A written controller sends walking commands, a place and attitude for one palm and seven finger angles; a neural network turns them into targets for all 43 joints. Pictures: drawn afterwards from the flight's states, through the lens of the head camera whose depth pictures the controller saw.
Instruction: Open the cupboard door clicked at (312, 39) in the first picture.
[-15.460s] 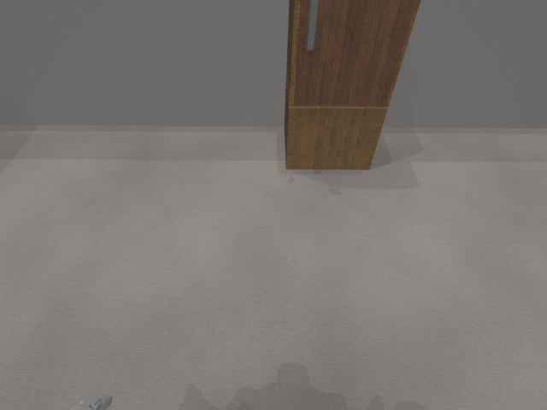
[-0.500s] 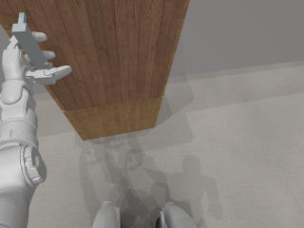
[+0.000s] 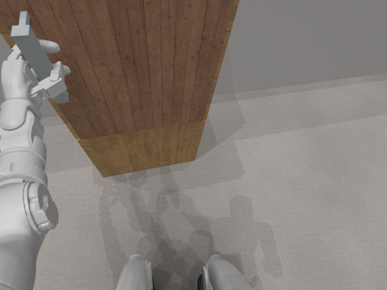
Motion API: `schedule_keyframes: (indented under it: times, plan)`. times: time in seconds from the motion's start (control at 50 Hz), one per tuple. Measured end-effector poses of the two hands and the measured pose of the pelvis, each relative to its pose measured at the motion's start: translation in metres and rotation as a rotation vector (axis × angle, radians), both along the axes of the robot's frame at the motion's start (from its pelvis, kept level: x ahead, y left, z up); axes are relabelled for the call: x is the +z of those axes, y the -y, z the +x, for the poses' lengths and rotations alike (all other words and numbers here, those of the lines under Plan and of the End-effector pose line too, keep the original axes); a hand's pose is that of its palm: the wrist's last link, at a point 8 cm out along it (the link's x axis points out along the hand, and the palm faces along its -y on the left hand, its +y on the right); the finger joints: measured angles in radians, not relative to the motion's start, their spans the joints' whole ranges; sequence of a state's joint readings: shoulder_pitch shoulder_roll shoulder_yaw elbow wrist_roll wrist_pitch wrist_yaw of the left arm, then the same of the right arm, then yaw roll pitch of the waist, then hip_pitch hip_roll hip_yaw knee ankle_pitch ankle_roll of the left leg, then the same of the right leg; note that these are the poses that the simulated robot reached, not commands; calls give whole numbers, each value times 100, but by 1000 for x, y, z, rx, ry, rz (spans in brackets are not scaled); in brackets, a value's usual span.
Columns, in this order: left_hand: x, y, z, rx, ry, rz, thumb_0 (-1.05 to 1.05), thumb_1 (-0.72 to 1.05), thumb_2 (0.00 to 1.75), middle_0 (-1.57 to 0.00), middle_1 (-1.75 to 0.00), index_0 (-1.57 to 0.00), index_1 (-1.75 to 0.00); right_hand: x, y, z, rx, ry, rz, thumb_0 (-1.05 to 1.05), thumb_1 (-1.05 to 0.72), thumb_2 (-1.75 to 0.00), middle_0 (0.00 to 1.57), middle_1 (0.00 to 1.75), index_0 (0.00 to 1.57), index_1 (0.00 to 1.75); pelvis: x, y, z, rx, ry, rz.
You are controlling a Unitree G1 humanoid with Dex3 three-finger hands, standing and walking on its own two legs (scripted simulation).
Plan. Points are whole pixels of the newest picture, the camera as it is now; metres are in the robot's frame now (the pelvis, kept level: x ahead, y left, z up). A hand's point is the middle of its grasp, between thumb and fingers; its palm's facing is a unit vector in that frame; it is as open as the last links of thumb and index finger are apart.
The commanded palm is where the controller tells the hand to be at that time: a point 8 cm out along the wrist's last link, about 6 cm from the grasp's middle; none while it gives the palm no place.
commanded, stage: pull the door open along its arc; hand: left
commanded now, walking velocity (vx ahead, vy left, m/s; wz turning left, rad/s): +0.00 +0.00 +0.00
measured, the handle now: (45, 62) +0.56 +0.25 +0.08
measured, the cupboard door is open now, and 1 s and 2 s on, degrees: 0 40 40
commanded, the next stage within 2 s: open thumb and fingers to let go in 0.94 s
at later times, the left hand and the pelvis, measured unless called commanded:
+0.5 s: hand (72, 119) +0.42 +0.18 +0.08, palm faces +0.24 -0.97 +0.09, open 6.2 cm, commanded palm +0.35 +0.22 +0.08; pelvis +0.03 +0.00 +0.02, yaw +0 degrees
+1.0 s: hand (145, 182) +0.30 +0.06 +0.09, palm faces +0.42 -0.91 -0.03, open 6.3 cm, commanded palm +0.24 +0.10 +0.08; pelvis +0.03 -0.04 +0.02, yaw +5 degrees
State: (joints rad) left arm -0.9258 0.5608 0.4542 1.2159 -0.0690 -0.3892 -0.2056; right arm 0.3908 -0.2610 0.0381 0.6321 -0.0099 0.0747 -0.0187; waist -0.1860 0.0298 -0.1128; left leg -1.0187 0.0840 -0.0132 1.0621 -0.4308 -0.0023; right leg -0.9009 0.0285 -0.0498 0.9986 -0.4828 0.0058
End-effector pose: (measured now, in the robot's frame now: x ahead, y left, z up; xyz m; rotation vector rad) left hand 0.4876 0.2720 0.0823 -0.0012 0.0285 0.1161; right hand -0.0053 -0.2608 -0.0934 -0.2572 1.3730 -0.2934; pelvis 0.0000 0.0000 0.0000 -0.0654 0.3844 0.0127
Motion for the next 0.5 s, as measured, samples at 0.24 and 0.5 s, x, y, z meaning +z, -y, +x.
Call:
schedule_keyframes:
  times: [0.24, 0.5]
  plan:
    - [-1, 6, -18, 17, 12, -2, 0, 70, 79, -35, -135, -36, -135, 3, -5, 4, -21, 17, 38, 0, -91, -90, 20, 30, 20, 30, 7, -2, 6, -16, 21, 10]
    - [-3, 41, -98, 127, 52, -79, 1, 66, 71, -34, -135, -36, -135, 13, -12, 93, 80, 240, 97, 1, -91, -90, 20, 30, 20, 30, 22, -3, 25, -8, 92, 28]
